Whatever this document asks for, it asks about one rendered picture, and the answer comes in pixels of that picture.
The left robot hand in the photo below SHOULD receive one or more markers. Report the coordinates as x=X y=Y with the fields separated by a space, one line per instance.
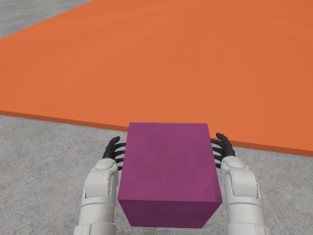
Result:
x=110 y=151

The robot left forearm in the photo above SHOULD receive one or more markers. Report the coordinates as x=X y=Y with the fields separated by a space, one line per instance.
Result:
x=98 y=200

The carton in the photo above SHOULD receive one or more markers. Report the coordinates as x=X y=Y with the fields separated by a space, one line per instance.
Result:
x=169 y=177

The right robot hand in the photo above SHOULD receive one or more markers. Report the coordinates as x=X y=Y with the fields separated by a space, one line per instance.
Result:
x=226 y=149

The robot right forearm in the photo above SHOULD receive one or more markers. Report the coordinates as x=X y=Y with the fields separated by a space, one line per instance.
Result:
x=243 y=199

